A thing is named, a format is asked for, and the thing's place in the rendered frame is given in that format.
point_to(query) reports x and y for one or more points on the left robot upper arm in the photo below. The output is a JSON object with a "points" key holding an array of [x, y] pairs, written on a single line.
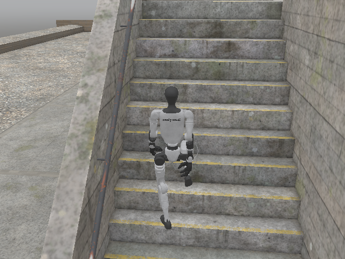
{"points": [[155, 114]]}

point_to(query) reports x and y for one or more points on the robot left foot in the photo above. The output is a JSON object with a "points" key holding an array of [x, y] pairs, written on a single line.
{"points": [[166, 224]]}

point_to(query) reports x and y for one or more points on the robot right thigh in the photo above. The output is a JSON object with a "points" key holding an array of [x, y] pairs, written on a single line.
{"points": [[183, 151]]}

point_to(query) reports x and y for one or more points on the robot left hand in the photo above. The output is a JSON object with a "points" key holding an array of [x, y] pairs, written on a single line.
{"points": [[157, 148]]}

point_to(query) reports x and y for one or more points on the right robot upper arm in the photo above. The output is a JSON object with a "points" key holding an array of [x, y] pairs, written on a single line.
{"points": [[189, 124]]}

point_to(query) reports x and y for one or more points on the left robot forearm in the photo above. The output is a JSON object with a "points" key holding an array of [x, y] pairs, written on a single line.
{"points": [[152, 141]]}

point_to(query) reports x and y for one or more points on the robot right hand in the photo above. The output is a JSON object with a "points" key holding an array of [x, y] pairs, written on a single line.
{"points": [[187, 169]]}

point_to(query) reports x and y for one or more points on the right robot forearm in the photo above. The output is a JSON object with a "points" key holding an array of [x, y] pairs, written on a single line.
{"points": [[190, 149]]}

